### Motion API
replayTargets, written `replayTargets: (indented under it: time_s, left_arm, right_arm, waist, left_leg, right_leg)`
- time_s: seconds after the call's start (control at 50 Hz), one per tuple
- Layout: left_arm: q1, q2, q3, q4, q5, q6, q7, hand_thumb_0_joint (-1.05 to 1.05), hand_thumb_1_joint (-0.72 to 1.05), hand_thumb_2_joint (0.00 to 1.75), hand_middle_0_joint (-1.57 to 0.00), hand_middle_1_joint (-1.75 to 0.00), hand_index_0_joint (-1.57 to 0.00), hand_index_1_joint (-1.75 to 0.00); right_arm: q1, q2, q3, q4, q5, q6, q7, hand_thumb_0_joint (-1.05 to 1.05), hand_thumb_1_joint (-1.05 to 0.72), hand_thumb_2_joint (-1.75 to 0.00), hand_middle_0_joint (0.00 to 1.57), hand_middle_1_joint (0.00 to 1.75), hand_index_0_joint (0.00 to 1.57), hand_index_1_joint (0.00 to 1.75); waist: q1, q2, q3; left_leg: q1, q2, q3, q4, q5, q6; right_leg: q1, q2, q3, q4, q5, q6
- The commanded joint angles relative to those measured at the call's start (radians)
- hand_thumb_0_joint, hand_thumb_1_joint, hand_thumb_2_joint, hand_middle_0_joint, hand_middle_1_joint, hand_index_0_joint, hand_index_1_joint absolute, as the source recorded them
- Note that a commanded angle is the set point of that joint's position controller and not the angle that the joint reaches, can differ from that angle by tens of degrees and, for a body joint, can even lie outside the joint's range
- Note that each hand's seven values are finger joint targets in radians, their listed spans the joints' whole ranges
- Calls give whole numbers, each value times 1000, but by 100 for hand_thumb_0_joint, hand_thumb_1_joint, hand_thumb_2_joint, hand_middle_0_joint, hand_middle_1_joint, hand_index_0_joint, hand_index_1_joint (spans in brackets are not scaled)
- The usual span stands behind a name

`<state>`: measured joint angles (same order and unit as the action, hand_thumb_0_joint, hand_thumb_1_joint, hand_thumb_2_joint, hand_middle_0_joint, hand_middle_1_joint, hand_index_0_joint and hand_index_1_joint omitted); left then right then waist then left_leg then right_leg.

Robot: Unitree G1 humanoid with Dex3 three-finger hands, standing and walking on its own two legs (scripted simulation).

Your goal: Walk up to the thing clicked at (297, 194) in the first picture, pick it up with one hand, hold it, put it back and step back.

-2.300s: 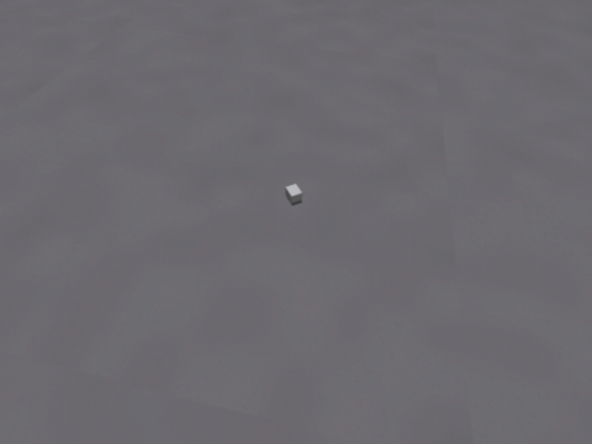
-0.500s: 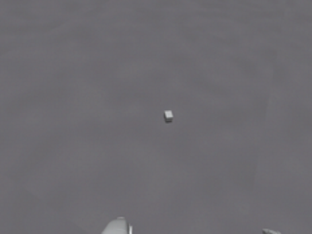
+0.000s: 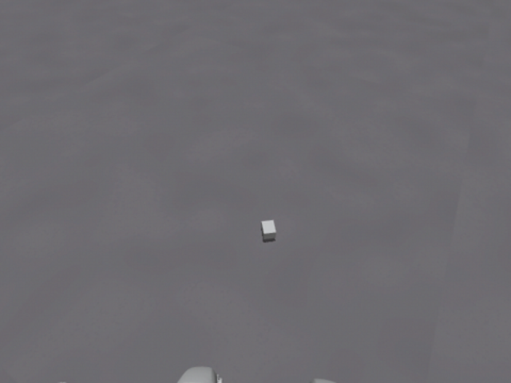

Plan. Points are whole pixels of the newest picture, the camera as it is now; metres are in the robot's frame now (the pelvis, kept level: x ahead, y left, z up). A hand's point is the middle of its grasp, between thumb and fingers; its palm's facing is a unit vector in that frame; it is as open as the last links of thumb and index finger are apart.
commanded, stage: walk up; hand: left
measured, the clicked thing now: (268, 229) +0.86 -0.04 -0.72
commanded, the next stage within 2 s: none
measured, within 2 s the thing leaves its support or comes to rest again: neither
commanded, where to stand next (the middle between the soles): +0.54 -0.27 m, yaw +5 degrees
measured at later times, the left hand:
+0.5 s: hand (177, 315) +0.26 +0.16 -0.13, palm faces -0.04 -0.94 -0.35, open 7.4 cm
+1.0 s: hand (237, 279) +0.34 +0.05 -0.15, palm faces -0.02 -0.96 -0.29, open 7.4 cm
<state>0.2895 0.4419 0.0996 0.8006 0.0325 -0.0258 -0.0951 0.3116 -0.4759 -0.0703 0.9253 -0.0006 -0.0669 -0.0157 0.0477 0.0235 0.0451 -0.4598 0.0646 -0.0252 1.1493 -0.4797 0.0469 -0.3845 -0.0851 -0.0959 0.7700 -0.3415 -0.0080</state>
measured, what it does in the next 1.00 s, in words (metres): walks ahead: left foot, then right foot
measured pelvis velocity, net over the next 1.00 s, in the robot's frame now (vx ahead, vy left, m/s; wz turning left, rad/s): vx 0.31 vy -0.22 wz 0.03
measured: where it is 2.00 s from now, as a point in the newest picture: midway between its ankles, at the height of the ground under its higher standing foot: (341, 324)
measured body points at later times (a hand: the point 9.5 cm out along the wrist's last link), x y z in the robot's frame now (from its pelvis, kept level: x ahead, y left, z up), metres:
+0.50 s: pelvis +0.17 -0.13 +0.00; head +0.18 -0.11 +0.45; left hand +0.26 +0.21 -0.10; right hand +0.19 -0.49 -0.08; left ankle +0.14 +0.07 -0.71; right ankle +0.26 -0.29 -0.71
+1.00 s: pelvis +0.31 -0.22 +0.01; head +0.33 -0.18 +0.46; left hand +0.34 +0.10 -0.13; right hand +0.39 -0.55 -0.06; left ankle +0.36 -0.10 -0.71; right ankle +0.32 -0.34 -0.65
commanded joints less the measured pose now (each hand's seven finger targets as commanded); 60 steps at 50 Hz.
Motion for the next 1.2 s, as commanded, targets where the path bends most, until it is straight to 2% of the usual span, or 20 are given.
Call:
replayTargets:
  time_s: [0.0,0.04,0.12,0.16,0.2,0.3,0.36,0.46,0.48,0.5,0.52,0.62,0.74,0.8,0.82,0.84,0.86,0.98,1.1,1.18]
  left_arm:
    - [-8,274,73,-68,6,-22,27,0,90,90,-20,-30,-20,-30]
    - [-8,266,64,-77,6,-23,29,0,90,90,-20,-30,-20,-30]
    - [-70,166,20,-128,-7,-8,21,0,90,90,-20,-30,-20,-30]
    - [-21,165,25,-133,-1,12,24,0,90,90,-20,-30,-20,-30]
    - [-19,257,47,-102,-1,22,26,0,90,90,-20,-30,-20,-30]
    - [16,207,56,-50,-4,20,0,0,90,90,-20,-30,-20,-30]
    - [-52,195,59,-73,-5,25,-18,0,90,90,-20,-30,-20,-30]
    - [120,231,93,17,4,17,-10,0,90,90,-20,-30,-20,-30]
    - [195,283,112,28,14,10,1,0,90,90,-20,-30,-20,-30]
    - [230,365,116,4,11,-4,15,0,90,90,-20,-30,-20,-30]
    - [110,391,104,-37,0,-8,20,0,90,90,-20,-30,-20,-30]
    - [-17,260,63,-57,-4,-16,35,0,90,90,-20,-30,-20,-30]
    - [16,238,41,-91,-2,-16,34,0,90,90,-20,-30,-20,-30]
    - [-54,209,19,-123,-13,-2,27,0,90,90,-20,-30,-20,-30]
    - [-42,153,-2,-137,-18,-4,26,0,90,90,-20,-30,-20,-30]
    - [-4,76,-19,-146,-18,-5,21,0,90,90,-20,-30,-20,-30]
    - [36,196,19,-116,-12,20,33,0,90,90,-20,-30,-20,-30]
    - [80,211,41,-37,-4,26,22,0,90,90,-20,-30,-20,-30]
    - [-20,184,41,-35,-12,36,-8,0,90,90,-20,-30,-20,-30]
    - [83,180,46,49,-19,6,24,0,90,90,-20,-30,-20,-30]
  right_arm:
    - [50,-183,-44,-73,3,-58,8,0,-90,-90,20,30,20,30]
    - [54,-171,-48,-84,3,-60,11,0,-90,-90,20,30,20,30]
    - [296,-217,-83,-23,-13,-80,-15,0,-90,-90,20,30,20,30]
    - [262,-349,-111,-104,-25,-81,-37,0,-90,-90,20,30,20,30]
    - [136,-326,-99,-125,11,-75,-38,0,-90,-90,20,30,20,30]
    - [74,-281,-72,-122,-11,-79,-23,0,-90,-90,20,30,20,30]
    - [61,-311,-83,-123,-15,-79,-16,0,-90,-90,20,30,20,30]
    - [-8,-253,-62,-116,-25,-46,-20,0,-90,-90,20,30,20,30]
    - [9,-191,-42,-117,-24,-40,-21,0,-90,-90,20,30,20,30]
    - [-30,-134,-20,-159,0,-43,-26,0,-90,-90,20,30,20,30]
    - [-78,-210,-45,-156,-11,-34,-39,0,-90,-90,20,30,20,30]
    - [104,-204,-40,-25,3,-48,-10,0,-90,-90,20,30,20,30]
    - [46,-167,-37,-68,-7,-57,-3,0,-90,-90,20,30,20,30]
    - [167,-161,-49,-41,-6,-72,-12,0,-90,-90,20,30,20,30]
    - [258,-214,-67,-23,-15,-77,-26,0,-90,-90,20,30,20,30]
    - [302,-311,-92,-41,-34,-80,-36,0,-90,-90,20,30,20,30]
    - [238,-352,-101,-92,-10,-74,-41,0,-90,-90,20,30,20,30]
    - [77,-243,-61,-111,-2,-74,-28,0,-90,-90,20,30,20,30]
    - [33,-289,-75,-120,-19,-64,-4,0,-90,-90,20,30,20,30]
    - [-52,-244,-55,-129,-25,-25,6,0,-90,-90,20,30,20,30]
  waist:
    - [-7,-252,41]
    - [-8,-227,9]
    - [-155,41,-130]
    - [-130,92,-113]
    - [-84,-16,-19]
    - [-46,129,39]
    - [-60,185,31]
    - [60,-2,-61]
    - [111,-213,-62]
    - [129,-450,-37]
    - [83,-310,23]
    - [-22,-240,27]
    - [7,-191,-14]
    - [-95,-99,-38]
    - [-145,32,-94]
    - [-146,246,-125]
    - [-130,93,-111]
    - [-39,71,21]
    - [-63,195,60]
    - [9,134,-9]
  left_leg:
    - [-105,19,66,-200,-28,-3]
    - [-19,5,81,-309,58,2]
    - [530,-8,22,-638,294,-1]
    - [537,394,-701,-868,-136,173]
    - [409,392,-593,-849,-101,242]
    - [166,236,-177,-780,218,191]
    - [127,215,-118,-785,116,170]
    - [-101,113,43,-448,-6,82]
    - [-231,40,119,-157,-3,52]
    - [-448,-91,129,85,-121,3]
    - [-401,-4,-9,148,-107,4]
    - [-147,39,56,-106,53,-6]
    - [-30,-7,104,-362,126,-8]
    - [328,-59,130,-592,301,9]
    - [510,3,-9,-668,221,39]
    - [628,276,-468,-792,74,107]
    - [555,423,-727,-884,-112,207]
    - [228,242,-194,-826,208,170]
    - [93,186,-87,-868,-89,150]
    - [-54,127,5,-643,-29,111]
  right_leg:
    - [73,-207,318,-441,-110,-255]
    - [80,-206,277,-402,22,-247]
    - [-170,-58,69,35,73,-131]
    - [-441,55,152,404,-185,-42]
    - [-424,-25,224,461,-126,-27]
    - [-224,-63,151,241,-33,9]
    - [-147,-56,115,89,2,2]
    - [298,65,-21,-84,-5,-13]
    - [393,13,102,-215,-179,-49]
    - [373,-251,656,-508,-382,-146]
    - [227,-354,813,-585,-465,-255]
    - [73,-163,349,-432,-143,-232]
    - [124,-191,296,-393,72,-249]
    - [-65,-120,162,-210,105,-188]
    - [-170,-56,107,2,153,-136]
    - [-370,74,57,257,-108,-56]
    - [-417,70,160,383,-216,-33]
    - [-233,-36,183,314,-9,9]
    - [-126,-40,87,69,67,13]
    - [223,42,5,-114,86,8]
